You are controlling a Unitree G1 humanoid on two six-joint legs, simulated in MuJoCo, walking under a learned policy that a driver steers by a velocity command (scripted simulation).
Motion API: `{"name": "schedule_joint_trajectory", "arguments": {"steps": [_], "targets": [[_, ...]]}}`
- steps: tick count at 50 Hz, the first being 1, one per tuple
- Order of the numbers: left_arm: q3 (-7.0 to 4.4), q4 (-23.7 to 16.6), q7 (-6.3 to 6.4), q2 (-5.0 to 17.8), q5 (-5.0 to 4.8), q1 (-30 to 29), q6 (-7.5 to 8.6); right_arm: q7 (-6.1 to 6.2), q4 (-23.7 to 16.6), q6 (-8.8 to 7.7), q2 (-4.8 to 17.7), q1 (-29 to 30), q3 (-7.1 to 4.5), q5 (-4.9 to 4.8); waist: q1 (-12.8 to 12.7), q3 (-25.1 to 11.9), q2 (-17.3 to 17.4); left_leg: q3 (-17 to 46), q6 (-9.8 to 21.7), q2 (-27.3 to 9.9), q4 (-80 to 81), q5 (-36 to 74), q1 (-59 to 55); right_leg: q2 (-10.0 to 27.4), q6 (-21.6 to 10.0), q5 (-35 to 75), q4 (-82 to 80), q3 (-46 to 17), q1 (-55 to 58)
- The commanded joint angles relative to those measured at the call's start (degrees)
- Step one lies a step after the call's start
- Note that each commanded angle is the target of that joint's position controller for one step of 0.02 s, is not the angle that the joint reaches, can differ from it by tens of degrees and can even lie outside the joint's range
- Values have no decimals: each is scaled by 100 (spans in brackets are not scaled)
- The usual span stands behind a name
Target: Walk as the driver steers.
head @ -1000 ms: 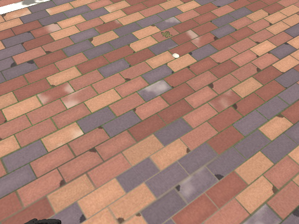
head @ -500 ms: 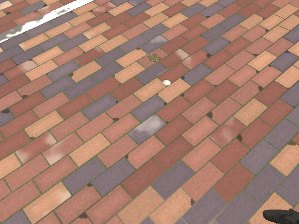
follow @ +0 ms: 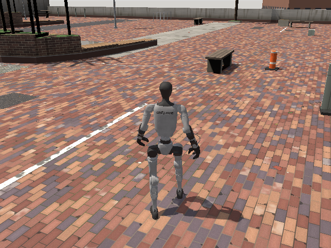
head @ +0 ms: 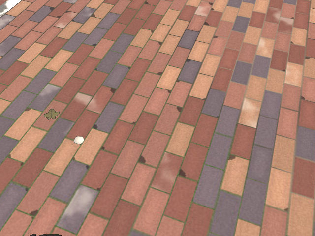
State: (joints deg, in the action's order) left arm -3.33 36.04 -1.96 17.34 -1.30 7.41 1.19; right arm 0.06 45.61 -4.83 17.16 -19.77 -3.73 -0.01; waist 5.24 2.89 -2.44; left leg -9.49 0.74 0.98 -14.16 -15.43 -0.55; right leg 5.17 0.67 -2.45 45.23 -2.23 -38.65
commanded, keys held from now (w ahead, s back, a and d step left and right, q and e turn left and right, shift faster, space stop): w+e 0.08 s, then w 0.04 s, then w+q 0.88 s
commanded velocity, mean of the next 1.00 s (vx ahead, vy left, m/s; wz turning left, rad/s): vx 0.50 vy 0.00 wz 0.20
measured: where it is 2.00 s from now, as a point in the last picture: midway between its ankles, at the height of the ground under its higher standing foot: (101, 122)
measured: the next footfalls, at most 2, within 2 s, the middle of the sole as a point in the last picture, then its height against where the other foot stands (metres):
right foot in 0.14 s outside the picture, level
left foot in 0.70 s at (133, 214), level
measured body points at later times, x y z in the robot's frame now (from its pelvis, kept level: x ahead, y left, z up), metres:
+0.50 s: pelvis +0.28 -0.06 +0.00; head +0.29 -0.06 +0.45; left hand +0.35 +0.22 -0.11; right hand +0.41 -0.33 -0.11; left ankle +0.45 +0.12 -0.67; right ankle +0.21 -0.13 -0.74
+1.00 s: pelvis +0.56 +0.01 +0.00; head +0.59 +0.03 +0.45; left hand +0.68 +0.31 -0.08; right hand +0.72 -0.25 -0.10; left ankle +0.52 +0.07 -0.74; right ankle +0.75 -0.15 -0.68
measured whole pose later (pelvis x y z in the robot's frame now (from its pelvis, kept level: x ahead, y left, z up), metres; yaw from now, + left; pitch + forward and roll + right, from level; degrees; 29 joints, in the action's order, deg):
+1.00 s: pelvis +0.56 +0.01 +0.00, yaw +17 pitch +2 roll +0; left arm -2.6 39.2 0.1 17.2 0.8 5.0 5.2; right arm -0.1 40.3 -2.6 16.4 -17.7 -3.5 -0.9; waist 2.8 2.7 -1.4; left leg 6.4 5.2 6.6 -20.0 -11.2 9.9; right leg 5.4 4.2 -6.4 44.9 -6.0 -37.2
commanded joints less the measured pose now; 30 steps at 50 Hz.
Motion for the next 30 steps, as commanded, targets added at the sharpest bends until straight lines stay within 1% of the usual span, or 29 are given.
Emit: {"name": "schedule_joint_trajectory", "arguments": {"steps": [1,2,3,4,5,6,7,8,9,10,11,12,13,14,15,16,18,20,22,24,26,28,30], "targets": [[11,-587,-118,145,-19,-655,108,32,-268,-27,1025,181,-250,-76,-23,193,550,416,783,-1584,445,2275,-38,-47,-150,234,-609,255,54],[-2,-649,-147,179,-23,-745,106,33,-224,6,1071,141,-267,-109,-38,211,565,338,738,-1640,347,2514,-198,-88,-232,70,-738,322,85],[-27,-696,-170,235,-19,-768,99,39,-199,43,1126,140,-285,-134,-99,178,596,235,682,-1674,158,3044,-334,-177,-336,-165,-849,423,211],[-73,-718,-178,324,-4,-689,81,55,-193,78,1213,160,-312,-154,-212,54,682,117,623,-1678,-165,3967,-440,-339,-458,-450,-910,572,491],[-133,-702,-170,427,27,-475,60,74,-171,112,1293,119,-335,-186,-379,-164,771,47,587,-1683,-642,4939,-472,-549,-593,-750,-939,705,967],[-249,-580,-144,615,35,123,39,88,-157,149,1332,134,-335,-206,-769,-524,742,-60,510,-1611,-1476,5505,-337,-769,-776,-758,-1151,780,1834],[-401,-328,-54,840,21,1038,15,96,-132,147,1179,70,-254,-200,-1255,-988,556,-161,366,-1443,-2591,5145,405,-873,-991,-330,-1509,637,3375],[-490,-142,78,1268,14,1806,-33,61,-235,97,630,-148,-38,58,-1341,-1608,-522,-153,167,-1074,-4434,1505,2066,370,-1338,132,-1374,-1042,5253],[-456,-266,68,1533,15,1607,39,-33,-364,-28,307,-626,122,-1,-882,-2598,-1340,694,-55,-76,-6234,-1931,3787,1755,-2421,-1108,-2302,-4179,6427],[-327,-276,22,1015,64,1562,106,-85,-343,-121,995,56,-60,-239,-1299,-2305,-295,1448,15,-346,-6537,-1652,4232,1702,-2121,-1433,-2677,-3803,5995],[-267,-198,18,895,108,1327,171,-105,-535,-158,998,561,-64,-383,-1226,-1396,-241,1365,95,-533,-6330,-1214,4407,1485,-1873,-1088,-2757,-2798,5139],[-216,-115,8,755,108,999,231,-63,-501,-144,860,633,-35,-309,-940,-890,140,1338,79,-811,-5860,-738,4189,1218,-1653,-568,-2860,-2100,4295],[-158,-92,10,534,131,723,283,-39,-433,-92,849,574,-60,-195,-746,-648,17,1378,31,-958,-5500,-427,3922,990,-1544,-150,-2997,-1592,3763],[-135,-83,15,468,175,580,332,-49,-322,-8,798,316,-64,-182,-574,-564,-149,1439,-15,-1034,-5400,-156,3535,869,-1473,13,-3212,-1243,3362],[-144,-33,17,435,188,524,395,-43,-228,69,701,146,-59,-181,-496,-545,-154,1447,-72,-1020,-5334,1,3353,828,-1482,161,-3396,-1026,3158],[-150,46,18,436,187,503,459,-30,-173,141,605,65,-52,-182,-435,-471,-81,1461,-129,-997,-5243,111,3319,811,-1480,390,-3525,-758,3012],[-180,200,49,487,231,536,530,1,-221,217,504,271,-49,-181,-452,-214,-7,1591,-230,-938,-4899,558,3630,755,-1398,679,-3706,-278,2928],[-181,327,104,473,252,615,536,2,-289,203,439,505,-48,-163,-522,-74,-17,1688,-284,-852,-4339,1175,3927,659,-1281,819,-3773,119,3082],[-176,390,146,495,239,589,529,-50,-338,157,365,715,-30,-149,-593,-13,-31,1579,-265,-778,-3618,1864,3881,553,-1134,814,-3832,489,3179],[-191,479,180,573,214,668,511,-119,-440,130,250,1059,22,-133,-749,110,8,1330,-220,-730,-2998,2253,3820,580,-1044,807,-3915,724,3306],[-219,630,206,651,180,896,465,-189,-596,120,159,1412,71,-128,-918,264,86,1188,-132,-704,-2587,2282,3969,734,-1025,953,-3890,847,3665],[-249,760,223,711,135,1087,374,-271,-777,113,139,1692,91,-125,-1020,353,123,1057,-13,-661,-2300,2016,4240,899,-1018,1259,-3702,941,4189],[-279,832,255,783,92,1150,258,-364,-959,110,156,1860,88,-122,-1008,342,83,857,129,-565,-2136,1521,4358,1038,-974,1891,-3381,1026,4628]]}}
Velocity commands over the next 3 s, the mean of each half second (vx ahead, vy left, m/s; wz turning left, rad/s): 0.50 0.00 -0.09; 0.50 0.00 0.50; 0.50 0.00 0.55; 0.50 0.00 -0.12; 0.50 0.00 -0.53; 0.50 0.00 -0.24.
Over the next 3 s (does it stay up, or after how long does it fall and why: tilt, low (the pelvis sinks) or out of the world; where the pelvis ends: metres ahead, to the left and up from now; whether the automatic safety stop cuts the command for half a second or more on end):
stays up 1.57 0.39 0.01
